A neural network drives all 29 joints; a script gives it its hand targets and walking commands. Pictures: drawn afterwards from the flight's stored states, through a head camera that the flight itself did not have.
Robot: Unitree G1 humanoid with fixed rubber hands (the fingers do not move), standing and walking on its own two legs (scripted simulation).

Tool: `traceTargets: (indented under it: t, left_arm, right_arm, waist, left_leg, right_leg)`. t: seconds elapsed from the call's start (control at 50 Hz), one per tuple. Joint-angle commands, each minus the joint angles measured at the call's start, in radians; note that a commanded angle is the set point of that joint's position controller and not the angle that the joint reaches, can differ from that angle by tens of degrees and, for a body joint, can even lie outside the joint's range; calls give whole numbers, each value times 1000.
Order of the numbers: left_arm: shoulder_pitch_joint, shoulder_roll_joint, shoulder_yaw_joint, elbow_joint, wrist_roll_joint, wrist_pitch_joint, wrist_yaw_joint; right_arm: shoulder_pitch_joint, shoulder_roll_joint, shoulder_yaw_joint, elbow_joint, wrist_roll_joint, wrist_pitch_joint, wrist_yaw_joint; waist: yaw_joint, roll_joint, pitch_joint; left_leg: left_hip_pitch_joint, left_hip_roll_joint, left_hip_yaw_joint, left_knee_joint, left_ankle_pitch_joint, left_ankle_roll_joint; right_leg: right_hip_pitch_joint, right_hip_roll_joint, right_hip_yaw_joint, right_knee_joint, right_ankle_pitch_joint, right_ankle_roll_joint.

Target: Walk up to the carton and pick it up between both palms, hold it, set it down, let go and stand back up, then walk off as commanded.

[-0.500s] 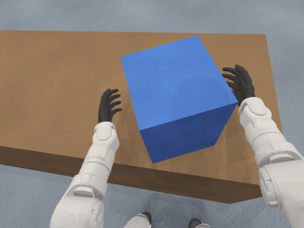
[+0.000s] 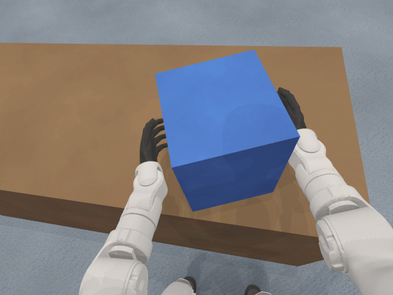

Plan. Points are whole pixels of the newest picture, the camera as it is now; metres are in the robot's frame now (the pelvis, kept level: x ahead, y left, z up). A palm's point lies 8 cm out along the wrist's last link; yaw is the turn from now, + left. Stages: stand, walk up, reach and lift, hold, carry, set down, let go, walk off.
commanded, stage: reach and lift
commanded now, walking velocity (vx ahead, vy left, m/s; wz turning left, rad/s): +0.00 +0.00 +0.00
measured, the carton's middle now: (220, 139) +0.42 +0.05 +0.01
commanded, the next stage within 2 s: none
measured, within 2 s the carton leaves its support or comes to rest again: leaves its support in 1.46 s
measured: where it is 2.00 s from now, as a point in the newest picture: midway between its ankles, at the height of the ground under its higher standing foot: outside the picture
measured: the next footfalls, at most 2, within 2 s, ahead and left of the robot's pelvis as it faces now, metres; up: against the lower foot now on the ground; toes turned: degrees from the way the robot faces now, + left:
none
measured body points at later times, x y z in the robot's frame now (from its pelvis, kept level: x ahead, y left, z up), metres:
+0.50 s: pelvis +0.00 +0.00 +0.00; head +0.10 -0.02 +0.44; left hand +0.38 +0.20 +0.03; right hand +0.47 -0.09 +0.02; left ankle +0.01 +0.17 -0.72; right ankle +0.03 -0.11 -0.72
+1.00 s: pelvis +0.00 +0.00 +0.00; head +0.09 -0.02 +0.44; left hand +0.36 +0.20 +0.03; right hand +0.47 -0.07 +0.03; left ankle +0.01 +0.17 -0.72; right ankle +0.03 -0.11 -0.72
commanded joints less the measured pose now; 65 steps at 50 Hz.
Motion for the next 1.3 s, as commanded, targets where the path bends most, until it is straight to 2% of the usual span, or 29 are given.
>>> traceTargets:
  t: [0.0,0.04,0.14,0.16,0.2,0.26,0.3,0.38,0.4,0.44,0.5,0.52,0.54,0.56,0.58,0.6,0.7,0.8,0.84,0.86,0.88,0.94,0.96,0.98,1.02,1.04,1.08,1.18,1.28]
  left_arm:
    - [-511,-90,124,-275,126,-49,30]
    - [-521,-78,129,-191,99,-27,26]
    - [-505,-100,122,-169,78,-38,25]
    - [-517,-108,107,-176,84,-45,23]
    - [-532,-131,98,-145,84,-39,24]
    - [-565,-132,80,-147,65,-42,17]
    - [-570,-104,117,-137,79,-48,26]
    - [-522,-150,76,-158,68,-54,23]
    - [-515,-146,93,-141,76,-66,19]
    - [-589,-117,102,-105,92,-59,21]
    - [-536,-177,81,-165,90,-56,21]
    - [-505,-191,90,-165,111,-66,17]
    - [-528,-192,63,-162,101,-73,10]
    - [-521,-187,77,-106,92,-70,-2]
    - [-505,-221,65,-146,119,-76,-4]
    - [-527,-214,103,-146,143,-78,-2]
    - [-503,-329,84,-116,193,-114,-60]
    - [-651,-663,-90,-96,264,-143,-137]
    - [-666,-664,-97,-61,255,-130,-145]
    - [-628,-643,-53,-41,274,-148,-155]
    - [-626,-631,-68,-35,269,-150,-156]
    - [-697,-668,-86,-58,262,-154,-145]
    - [-613,-652,-53,-32,290,-139,-142]
    - [-644,-679,-102,-27,264,-140,-144]
    - [-643,-649,-60,-9,282,-135,-144]
    - [-699,-668,-93,-43,267,-145,-135]
    - [-668,-677,-98,-41,258,-151,-144]
    - [-687,-657,-80,19,253,-157,-139]
    - [-714,-678,-111,-32,246,-160,-135]
  right_arm:
    - [-604,-73,-96,-99,-69,-30,-35]
    - [-632,-77,-93,-72,-77,-2,-46]
    - [-680,-13,-58,-194,-73,-15,-64]
    - [-662,-23,-68,-188,-67,-15,-61]
    - [-678,17,-65,-159,-83,-4,-61]
    - [-671,10,-88,-175,-91,9,-60]
    - [-659,25,-85,-161,-103,18,-60]
    - [-657,31,-67,-193,-92,10,-58]
    - [-664,41,-59,-209,-90,6,-58]
    - [-676,60,-77,-155,-107,18,-66]
    - [-658,47,-107,-182,-126,6,-64]
    - [-642,98,-60,-198,-115,-2,-58]
    - [-643,77,-103,-217,-147,-16,-61]
    - [-667,96,-63,-209,-126,-6,-59]
    - [-618,116,-71,-174,-126,-10,-48]
    - [-639,114,-90,-168,-142,-7,-47]
    - [-626,289,-55,-213,-234,-36,-21]
    - [-605,684,-57,-114,-391,-63,76]
    - [-600,677,-108,-96,-425,-64,80]
    - [-588,707,-93,-101,-443,-74,80]
    - [-558,698,-82,-78,-455,-75,79]
    - [-546,680,-126,-20,-462,-78,89]
    - [-523,666,-126,-11,-462,-68,90]
    - [-548,680,-141,-5,-475,-82,83]
    - [-560,696,-137,6,-465,-72,86]
    - [-591,686,-149,-28,-465,-82,93]
    - [-548,698,-133,-9,-485,-91,79]
    - [-577,688,-133,-7,-487,-71,83]
    - [-587,743,-90,-62,-460,-87,75]
  waist:
    - [106,-48,-753]
    - [115,-74,-682]
    - [129,-148,-775]
    - [116,-94,-762]
    - [108,-142,-728]
    - [92,-128,-764]
    - [123,-140,-732]
    - [95,-121,-779]
    - [122,-139,-800]
    - [106,-132,-708]
    - [95,-135,-798]
    - [139,-112,-798]
    - [76,-128,-845]
    - [117,-125,-780]
    - [102,-100,-783]
    - [129,-84,-749]
    - [95,-186,-779]
    - [46,-94,-782]
    - [30,-129,-779]
    - [68,-147,-749]
    - [44,-147,-776]
    - [23,-118,-758]
    - [49,-87,-702]
    - [24,-98,-719]
    - [65,-89,-686]
    - [32,-112,-772]
    - [24,-127,-757]
    - [45,-124,-750]
    - [47,-95,-806]
  left_leg:
    - [308,-32,156,44,531,-28]
    - [275,-36,155,37,460,-17]
    - [200,-38,141,69,514,-4]
    - [205,-44,154,51,468,-12]
    - [221,-31,153,53,470,-3]
    - [211,-32,154,44,432,-6]
    - [186,-36,163,39,399,5]
    - [257,-32,147,60,490,-8]
    - [229,-33,163,75,481,-6]
    - [156,-36,167,43,386,5]
    - [258,-35,149,54,483,-4]
    - [260,-38,154,72,542,-8]
    - [256,-37,143,69,523,-14]
    - [226,-36,160,63,480,0]
    - [240,-42,155,59,504,-8]
    - [244,-34,157,50,512,-13]
    - [224,-44,164,41,535,2]
    - [250,-52,162,-6,502,-7]
    - [274,-51,162,-11,487,0]
    - [235,-57,190,-6,483,4]
    - [234,-56,187,-8,484,8]
    - [254,-46,179,-20,448,2]
    - [284,-53,178,-15,485,4]
    - [289,-43,175,-15,506,-3]
    - [266,-55,181,-24,461,6]
    - [289,-46,155,-22,469,2]
    - [288,-46,168,-18,471,2]
    - [259,-49,167,-29,419,11]
    - [263,-49,168,-27,464,1]
  right_leg:
    - [451,128,-43,-86,216,-35]
    - [417,120,-34,-101,149,-37]
    - [518,111,-19,-46,277,-17]
    - [495,114,-24,-62,213,-23]
    - [481,113,-37,-66,221,-23]
    - [470,103,-32,-71,197,-22]
    - [470,103,-24,-68,145,-20]
    - [450,114,-43,-67,208,-19]
    - [447,111,-31,-57,213,-14]
    - [474,98,-25,-64,155,-11]
    - [442,114,-37,-71,193,-27]
    - [471,111,-25,-60,264,-23]
    - [487,115,-38,-61,287,-25]
    - [473,109,-26,-68,225,-19]
    - [493,104,-23,-65,252,-24]
    - [488,106,-34,-61,222,-23]
    - [578,91,-27,-59,345,-4]
    - [529,66,-59,-98,273,-13]
    - [497,82,-79,-123,246,-12]
    - [531,71,-71,-102,284,-5]
    - [560,75,-72,-97,313,-3]
    - [521,77,-75,-111,234,-13]
    - [498,74,-72,-127,215,-23]
    - [482,82,-83,-130,252,-19]
    - [502,75,-77,-141,196,-13]
    - [483,82,-86,-137,214,-20]
    - [524,80,-77,-133,232,-15]
    - [508,79,-81,-125,179,-14]
    - [597,79,-77,-106,297,-6]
